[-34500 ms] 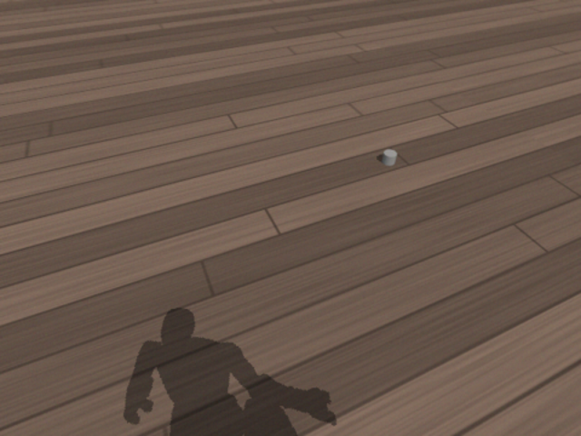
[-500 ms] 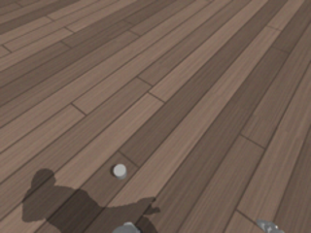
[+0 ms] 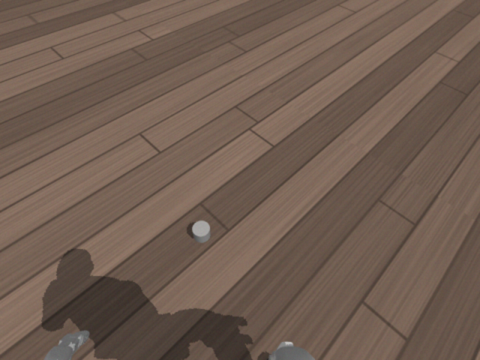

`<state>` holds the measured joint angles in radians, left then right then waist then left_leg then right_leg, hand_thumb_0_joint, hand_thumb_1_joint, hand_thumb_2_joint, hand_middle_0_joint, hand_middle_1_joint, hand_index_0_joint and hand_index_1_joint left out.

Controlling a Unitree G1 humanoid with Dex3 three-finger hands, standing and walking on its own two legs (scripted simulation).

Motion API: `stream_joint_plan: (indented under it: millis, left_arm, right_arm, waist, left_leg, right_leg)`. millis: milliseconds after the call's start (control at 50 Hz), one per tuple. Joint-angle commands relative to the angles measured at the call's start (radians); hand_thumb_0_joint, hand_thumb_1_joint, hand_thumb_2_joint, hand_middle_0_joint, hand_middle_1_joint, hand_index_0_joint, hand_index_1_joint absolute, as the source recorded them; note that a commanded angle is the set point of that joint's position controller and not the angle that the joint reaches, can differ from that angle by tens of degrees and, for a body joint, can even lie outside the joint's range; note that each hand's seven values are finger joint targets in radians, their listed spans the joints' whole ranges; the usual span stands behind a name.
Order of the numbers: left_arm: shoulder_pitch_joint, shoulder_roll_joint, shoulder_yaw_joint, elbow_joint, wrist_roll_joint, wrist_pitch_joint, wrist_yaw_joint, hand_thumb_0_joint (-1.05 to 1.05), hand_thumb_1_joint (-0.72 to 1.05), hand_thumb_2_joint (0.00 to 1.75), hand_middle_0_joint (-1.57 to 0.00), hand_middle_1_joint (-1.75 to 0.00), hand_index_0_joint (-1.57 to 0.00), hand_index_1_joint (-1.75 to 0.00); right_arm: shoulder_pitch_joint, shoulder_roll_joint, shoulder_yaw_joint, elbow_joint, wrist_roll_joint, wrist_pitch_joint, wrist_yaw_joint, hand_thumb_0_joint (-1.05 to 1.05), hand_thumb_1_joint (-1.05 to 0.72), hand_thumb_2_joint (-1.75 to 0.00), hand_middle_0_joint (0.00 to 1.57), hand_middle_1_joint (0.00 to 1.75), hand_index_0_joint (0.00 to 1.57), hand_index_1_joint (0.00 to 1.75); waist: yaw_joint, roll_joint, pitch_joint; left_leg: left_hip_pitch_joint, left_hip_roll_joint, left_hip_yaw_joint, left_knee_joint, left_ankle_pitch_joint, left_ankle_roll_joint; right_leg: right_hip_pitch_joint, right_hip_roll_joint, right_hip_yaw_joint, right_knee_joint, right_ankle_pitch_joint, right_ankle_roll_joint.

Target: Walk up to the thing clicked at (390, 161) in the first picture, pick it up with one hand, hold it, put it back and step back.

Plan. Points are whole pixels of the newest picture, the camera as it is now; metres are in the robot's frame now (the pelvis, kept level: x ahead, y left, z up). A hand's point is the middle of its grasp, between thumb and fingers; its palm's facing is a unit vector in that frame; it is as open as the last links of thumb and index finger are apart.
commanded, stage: step back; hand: left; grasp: from above
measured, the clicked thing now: (201, 231) +0.70 +0.17 -0.72
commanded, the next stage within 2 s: stand in 1.96 s
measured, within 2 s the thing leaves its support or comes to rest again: neither
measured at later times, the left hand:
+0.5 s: hand out of the picture -0.10 +0.24 -0.12, palm faces -0.04 -0.90 -0.43, open 7.4 cm
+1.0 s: hand out of the picture -0.25 +0.24 -0.15, palm faces -0.04 -0.92 -0.38, open 7.4 cm
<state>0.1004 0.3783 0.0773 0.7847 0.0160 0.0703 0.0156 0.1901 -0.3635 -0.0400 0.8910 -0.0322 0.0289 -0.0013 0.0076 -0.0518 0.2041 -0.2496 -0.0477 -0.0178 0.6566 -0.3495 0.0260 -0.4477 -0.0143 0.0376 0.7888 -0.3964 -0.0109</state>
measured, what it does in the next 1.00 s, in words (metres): walks backwards: right foot, then left foot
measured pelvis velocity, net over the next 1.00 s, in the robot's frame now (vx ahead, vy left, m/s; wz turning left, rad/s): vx -0.34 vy -0.03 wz -0.06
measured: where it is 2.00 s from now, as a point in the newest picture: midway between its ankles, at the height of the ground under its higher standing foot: outside the picture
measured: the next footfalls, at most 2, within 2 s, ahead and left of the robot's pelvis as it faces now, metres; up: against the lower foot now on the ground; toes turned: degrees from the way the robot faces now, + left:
right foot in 0.32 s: -0.12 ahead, -0.15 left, +0.00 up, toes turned -2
left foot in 0.68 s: -0.22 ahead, +0.10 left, +0.00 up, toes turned -1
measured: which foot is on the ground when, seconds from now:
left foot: down 0.00-0.36, up 0.38-0.66, down 0.68-1.00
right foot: up 0.00-0.30, down 0.32-0.72, up 0.74-1.00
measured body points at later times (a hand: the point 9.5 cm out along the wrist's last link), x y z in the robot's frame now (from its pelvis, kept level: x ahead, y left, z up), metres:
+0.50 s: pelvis -0.17 -0.03 +0.01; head -0.13 -0.06 +0.46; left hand -0.10 +0.28 -0.09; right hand -0.06 -0.35 -0.12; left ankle -0.13 +0.12 -0.64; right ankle -0.16 -0.15 -0.72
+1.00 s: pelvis -0.34 -0.03 +0.00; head -0.30 -0.03 +0.45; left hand -0.25 +0.28 -0.12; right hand -0.21 -0.35 -0.10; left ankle -0.26 +0.10 -0.72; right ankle -0.39 -0.16 -0.72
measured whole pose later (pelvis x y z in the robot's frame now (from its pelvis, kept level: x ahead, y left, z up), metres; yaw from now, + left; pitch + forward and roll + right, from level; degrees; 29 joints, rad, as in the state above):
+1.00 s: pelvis -0.34 -0.03 +0.00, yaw -4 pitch -2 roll +0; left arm 0.20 0.39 0.07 0.89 0.02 0.03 0.00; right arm 0.10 -0.37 -0.04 0.84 -0.04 0.03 0.00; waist 0.03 -0.03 0.12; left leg -0.38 0.04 0.02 0.63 -0.23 0.01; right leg -0.21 0.01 0.07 0.69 -0.48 0.00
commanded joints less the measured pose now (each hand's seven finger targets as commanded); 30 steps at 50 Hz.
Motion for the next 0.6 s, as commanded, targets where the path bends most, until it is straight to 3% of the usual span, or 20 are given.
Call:
stream_joint_plan:
  millis: [0, 20, 40, 100, 120, 160, 180, 240, 280, 300, 320, 340, 360, 380, 400, 420, 440, 480, 500, 580]
  left_arm:
    - [-0.004, 0.205, 0.069, -0.067, -0.006, -0.021, 0.016, 0.0, 0.9, 0.9, -0.2, -0.3, -0.2, -0.3]
    - [0.052, 0.185, 0.064, -0.051, -0.018, -0.02, 0.012, 0.0, 0.9, 0.9, -0.2, -0.3, -0.2, -0.3]
    - [0.097, 0.185, 0.063, -0.037, -0.019, -0.02, 0.01, 0.0, 0.9, 0.9, -0.2, -0.3, -0.2, -0.3]
    - [0.1, 0.176, 0.064, -0.032, -0.005, -0.028, 0.01, 0.0, 0.9, 0.9, -0.2, -0.3, -0.2, -0.3]
    - [0.083, 0.176, 0.06, -0.041, -0.001, -0.034, 0.01, 0.0, 0.9, 0.9, -0.2, -0.3, -0.2, -0.3]
    - [0.085, 0.175, 0.056, -0.04, 0.001, -0.039, 0.009, 0.0, 0.9, 0.9, -0.2, -0.3, -0.2, -0.3]
    - [0.092, 0.172, 0.053, -0.038, 0.0, -0.041, 0.008, 0.0, 0.9, 0.9, -0.2, -0.3, -0.2, -0.3]
    - [0.144, 0.17, 0.053, -0.004, 0.0, -0.05, 0.004, 0.0, 0.9, 0.9, -0.2, -0.3, -0.2, -0.3]
    - [0.24, 0.171, 0.054, 0.047, 0.004, -0.055, -0.002, 0.0, 0.9, 0.9, -0.2, -0.3, -0.2, -0.3]
    - [0.266, 0.182, 0.06, 0.061, 0.009, -0.058, -0.001, 0.0, 0.9, 0.9, -0.2, -0.3, -0.2, -0.3]
    - [0.251, 0.235, 0.073, 0.053, 0.026, -0.062, -0.003, 0.0, 0.9, 0.9, -0.2, -0.3, -0.2, -0.3]
    - [0.199, 0.334, 0.098, 0.022, 0.029, -0.061, -0.006, 0.0, 0.9, 0.9, -0.2, -0.3, -0.2, -0.3]
    - [0.114, 0.42, 0.111, -0.023, 0.037, -0.057, -0.002, 0.0, 0.9, 0.9, -0.2, -0.3, -0.2, -0.3]
    - [0.036, 0.375, 0.102, -0.043, 0.027, -0.062, 0.008, 0.0, 0.9, 0.9, -0.2, -0.3, -0.2, -0.3]
    - [0.014, 0.311, 0.082, -0.05, 0.027, -0.061, 0.009, 0.0, 0.9, 0.9, -0.2, -0.3, -0.2, -0.3]
    - [-0.046, 0.27, 0.072, -0.057, 0.026, -0.065, 0.011, 0.0, 0.9, 0.9, -0.2, -0.3, -0.2, -0.3]
    - [-0.064, 0.243, 0.071, -0.058, 0.026, -0.062, 0.012, 0.0, 0.9, 0.9, -0.2, -0.3, -0.2, -0.3]
    - [0.017, 0.237, 0.073, -0.059, 0.033, -0.062, 0.012, 0.0, 0.9, 0.9, -0.2, -0.3, -0.2, -0.3]
    - [0.062, 0.231, 0.067, -0.057, 0.035, -0.061, 0.016, 0.0, 0.9, 0.9, -0.2, -0.3, -0.2, -0.3]
    - [0.119, 0.222, 0.068, -0.051, 0.031, -0.043, 0.03, 0.0, 0.9, 0.9, -0.2, -0.3, -0.2, -0.3]
  right_arm:
    - [-0.062, -0.318, -0.079, -0.104, -0.012, -0.03, -0.023, 0.0, -0.9, -0.9, 0.2, 0.3, 0.2, 0.3]
    - [-0.117, -0.267, -0.066, -0.118, -0.016, -0.03, -0.026, 0.0, -0.9, -0.9, 0.2, 0.3, 0.2, 0.3]
    - [-0.122, -0.252, -0.064, -0.122, -0.009, -0.029, -0.029, 0.0, -0.9, -0.9, 0.2, 0.3, 0.2, 0.3]
    - [-0.057, -0.237, -0.068, -0.117, 0.0, -0.028, -0.028, 0.0, -0.9, -0.9, 0.2, 0.3, 0.2, 0.3]
    - [-0.035, -0.235, -0.071, -0.119, 0.0, -0.026, -0.03, 0.0, -0.9, -0.9, 0.2, 0.3, 0.2, 0.3]
    - [-0.021, -0.251, -0.077, -0.127, 0.003, -0.022, -0.03, 0.0, -0.9, -0.9, 0.2, 0.3, 0.2, 0.3]
    - [-0.027, -0.261, -0.08, -0.131, 0.003, -0.019, -0.031, 0.0, -0.9, -0.9, 0.2, 0.3, 0.2, 0.3]
    - [-0.058, -0.279, -0.084, -0.145, 0.0, -0.003, -0.024, 0.0, -0.9, -0.9, 0.2, 0.3, 0.2, 0.3]
    - [-0.106, -0.296, -0.087, -0.156, 0.013, 0.012, -0.022, 0.0, -0.9, -0.9, 0.2, 0.3, 0.2, 0.3]
    - [-0.118, -0.278, -0.079, -0.158, 0.021, 0.018, -0.019, 0.0, -0.9, -0.9, 0.2, 0.3, 0.2, 0.3]
    - [-0.112, -0.236, -0.068, -0.167, 0.028, 0.019, -0.016, 0.0, -0.9, -0.9, 0.2, 0.3, 0.2, 0.3]
    - [-0.125, -0.184, -0.056, -0.188, 0.033, 0.015, -0.022, 0.0, -0.9, -0.9, 0.2, 0.3, 0.2, 0.3]
    - [-0.146, -0.226, -0.076, -0.185, 0.02, 0.019, -0.038, 0.0, -0.9, -0.9, 0.2, 0.3, 0.2, 0.3]
    - [-0.118, -0.261, -0.09, -0.159, 0.03, 0.018, -0.035, 0.0, -0.9, -0.9, 0.2, 0.3, 0.2, 0.3]
    - [-0.093, -0.262, -0.081, -0.13, 0.032, 0.015, -0.026, 0.0, -0.9, -0.9, 0.2, 0.3, 0.2, 0.3]
    - [-0.046, -0.242, -0.077, -0.106, 0.034, 0.017, -0.025, 0.0, -0.9, -0.9, 0.2, 0.3, 0.2, 0.3]
    - [-0.014, -0.208, -0.064, -0.095, 0.034, 0.014, -0.029, 0.0, -0.9, -0.9, 0.2, 0.3, 0.2, 0.3]
    - [-0.021, -0.208, -0.055, -0.097, 0.026, 0.006, -0.033, 0.0, -0.9, -0.9, 0.2, 0.3, 0.2, 0.3]
    - [-0.028, -0.202, -0.05, -0.104, 0.027, 0.001, -0.033, 0.0, -0.9, -0.9, 0.2, 0.3, 0.2, 0.3]
    - [-0.029, -0.17, -0.041, -0.119, 0.015, -0.018, -0.033, 0.0, -0.9, -0.9, 0.2, 0.3, 0.2, 0.3]
  waist:
    - [-0.019, 0.186, -0.166]
    - [0.024, 0.151, -0.177]
    - [0.041, 0.165, -0.179]
    - [-0.002, 0.187, -0.196]
    - [-0.021, 0.186, -0.201]
    - [-0.039, 0.21, -0.219]
    - [-0.038, 0.223, -0.229]
    - [-0.026, 0.281, -0.276]
    - [0.018, 0.259, -0.316]
    - [0.03, 0.226, -0.321]
    - [0.023, 0.084, -0.288]
    - [0.028, -0.176, -0.224]
    - [0.08, -0.265, -0.169]
    - [0.026, -0.214, -0.111]
    - [0.008, -0.12, -0.103]
    - [-0.038, -0.065, -0.107]
    - [-0.055, -0.086, -0.126]
    - [0.001, -0.088, -0.142]
    - [0.023, -0.091, -0.161]
    - [0.058, -0.163, -0.261]
  left_leg:
    - [-0.124, 0.371, -0.358, -0.31, 0.438, 0.247]
    - [-0.049, 0.291, -0.24, -0.272, 0.481, 0.194]
    - [-0.017, 0.266, -0.196, -0.257, 0.475, 0.173]
    - [0.112, 0.278, -0.215, -0.216, 0.486, 0.207]
    - [0.154, 0.27, -0.207, -0.203, 0.496, 0.216]
    - [0.178, 0.307, -0.212, -0.187, 0.506, 0.25]
    - [0.176, 0.314, -0.21, -0.176, 0.51, 0.246]
    - [0.131, 0.292, -0.192, -0.151, 0.436, 0.207]
    - [0.041, 0.256, -0.159, -0.1, 0.334, 0.156]
    - [-0.017, 0.216, -0.139, -0.07, 0.243, 0.113]
    - [-0.184, 0.139, -0.117, 0.042, 0.091, 0.054]
    - [-0.36, -0.049, -0.065, 0.221, -0.167, -0.012]
    - [-0.261, -0.03, -0.136, 0.457, -0.27, -0.041]
    - [-0.197, 0.014, -0.2, 0.537, -0.222, -0.034]
    - [-0.167, -0.029, -0.188, 0.55, -0.172, -0.025]
    - [-0.202, -0.072, -0.177, 0.59, -0.124, -0.023]
    - [-0.231, -0.091, -0.159, 0.588, -0.096, -0.027]
    - [-0.232, -0.089, -0.131, 0.556, -0.104, -0.047]
    - [-0.271, -0.078, -0.112, 0.464, -0.123, -0.05]
    - [-0.248, 0.009, -0.042, 0.103, -0.185, -0.051]
  right_leg:
    - [0.021, 0.108, 0.165, 0.469, -0.178, -0.015]
    - [-0.022, 0.119, 0.175, 0.487, -0.112, -0.023]
    - [-0.047, 0.13, 0.158, 0.496, -0.076, -0.02]
    - [-0.07, 0.109, 0.123, 0.411, -0.094, 0.03]
    - [-0.086, 0.103, 0.116, 0.36, -0.096, 0.04]
    - [-0.049, 0.078, 0.083, 0.251, -0.131, 0.053]
    - [-0.02, 0.059, 0.075, 0.169, -0.132, 0.051]
    - [0.112, 0.031, -0.003, -0.08, -0.072, 0.031]
    - [0.27, 0.034, -0.049, -0.333, 0.106, 0.004]
    - [0.312, 0.037, -0.032, -0.377, 0.163, -0.013]
    - [0.337, -0.072, 0.176, -0.385, 0.097, -0.053]
    - [0.28, -0.257, 0.431, -0.454, 0.08, -0.15]
    - [-0.003, -0.439, 0.614, -0.546, 0.036, -0.307]
    - [-0.11, -0.436, 0.571, -0.551, 0.047, -0.298]
    - [-0.093, -0.341, 0.398, -0.496, 0.155, -0.252]
    - [-0.012, -0.242, 0.229, -0.417, 0.289, -0.201]
    - [0.039, -0.189, 0.146, -0.393, 0.332, -0.159]
    - [0.101, -0.171, 0.147, -0.364, 0.349, -0.162]
    - [0.212, -0.169, 0.145, -0.338, 0.404, -0.159]
    - [0.46, -0.228, 0.158, -0.238, 0.617, -0.184]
